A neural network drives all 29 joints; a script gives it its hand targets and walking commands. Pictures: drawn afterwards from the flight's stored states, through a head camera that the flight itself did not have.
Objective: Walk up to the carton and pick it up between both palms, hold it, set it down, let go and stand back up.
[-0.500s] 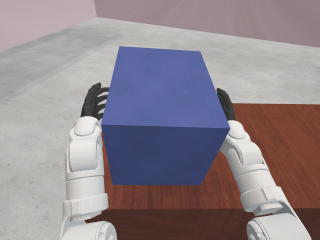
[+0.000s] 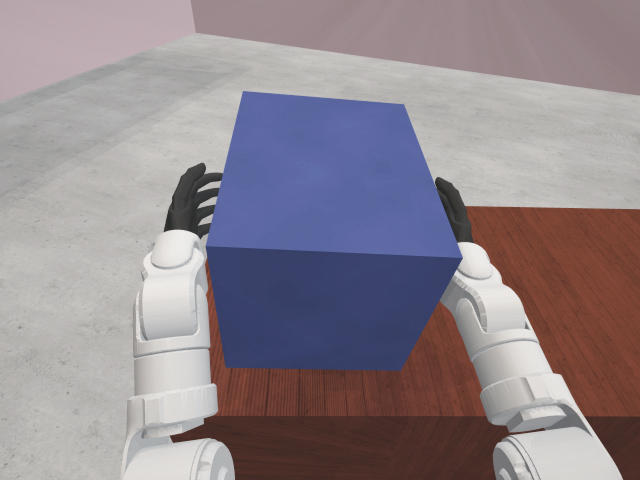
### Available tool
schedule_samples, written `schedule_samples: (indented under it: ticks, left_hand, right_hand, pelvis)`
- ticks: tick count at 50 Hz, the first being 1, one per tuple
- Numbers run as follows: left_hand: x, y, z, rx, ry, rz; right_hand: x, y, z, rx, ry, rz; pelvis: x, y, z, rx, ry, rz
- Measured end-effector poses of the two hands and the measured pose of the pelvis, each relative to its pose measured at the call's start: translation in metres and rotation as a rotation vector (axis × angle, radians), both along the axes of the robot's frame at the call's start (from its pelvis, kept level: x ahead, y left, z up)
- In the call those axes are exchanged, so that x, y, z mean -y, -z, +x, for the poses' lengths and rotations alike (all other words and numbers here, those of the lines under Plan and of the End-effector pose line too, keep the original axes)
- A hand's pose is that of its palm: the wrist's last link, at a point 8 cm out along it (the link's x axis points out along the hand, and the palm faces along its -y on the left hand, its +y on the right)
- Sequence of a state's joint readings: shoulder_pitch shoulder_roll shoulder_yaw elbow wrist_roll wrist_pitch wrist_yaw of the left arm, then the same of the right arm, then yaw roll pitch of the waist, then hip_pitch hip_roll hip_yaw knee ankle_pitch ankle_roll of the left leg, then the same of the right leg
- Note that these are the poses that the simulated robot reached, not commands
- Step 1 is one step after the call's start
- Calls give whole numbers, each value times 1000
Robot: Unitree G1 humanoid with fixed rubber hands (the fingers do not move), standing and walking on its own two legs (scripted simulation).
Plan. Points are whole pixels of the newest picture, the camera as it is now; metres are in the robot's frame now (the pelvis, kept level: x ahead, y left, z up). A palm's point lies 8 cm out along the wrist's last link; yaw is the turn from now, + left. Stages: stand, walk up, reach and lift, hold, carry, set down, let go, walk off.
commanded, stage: hold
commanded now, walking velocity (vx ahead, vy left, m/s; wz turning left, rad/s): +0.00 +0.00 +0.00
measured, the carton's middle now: (320, 228) +0.42 +0.00 +0.15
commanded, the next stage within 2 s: none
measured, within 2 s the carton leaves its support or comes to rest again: neither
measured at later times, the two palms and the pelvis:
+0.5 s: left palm (184, 233) +0.36 +0.16 +0.19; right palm (453, 241) +0.36 -0.16 +0.17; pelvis +0.00 +0.00 +0.00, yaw +0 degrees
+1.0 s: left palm (185, 229) +0.36 +0.16 +0.20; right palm (454, 239) +0.36 -0.16 +0.17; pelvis +0.00 +0.00 +0.00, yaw +0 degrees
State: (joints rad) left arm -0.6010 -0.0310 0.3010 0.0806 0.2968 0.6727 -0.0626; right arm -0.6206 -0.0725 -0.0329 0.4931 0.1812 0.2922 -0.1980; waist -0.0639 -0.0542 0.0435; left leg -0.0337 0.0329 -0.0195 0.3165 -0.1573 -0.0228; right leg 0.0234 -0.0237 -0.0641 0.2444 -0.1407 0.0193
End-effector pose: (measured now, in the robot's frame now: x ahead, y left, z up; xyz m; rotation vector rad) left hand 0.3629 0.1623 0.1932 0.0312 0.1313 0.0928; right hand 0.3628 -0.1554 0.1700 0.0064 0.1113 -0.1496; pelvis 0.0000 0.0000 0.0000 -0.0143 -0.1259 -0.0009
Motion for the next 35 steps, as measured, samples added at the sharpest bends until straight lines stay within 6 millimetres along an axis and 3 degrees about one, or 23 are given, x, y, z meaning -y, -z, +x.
schedule_samples:
  ticks: [35]
  left_hand:
    - [-1,0,-1,0,-2,-2]
  right_hand:
    - [-1,-1,-1,0,0,-3]
  pelvis:
    - [0,0,-1,5,-1,0]
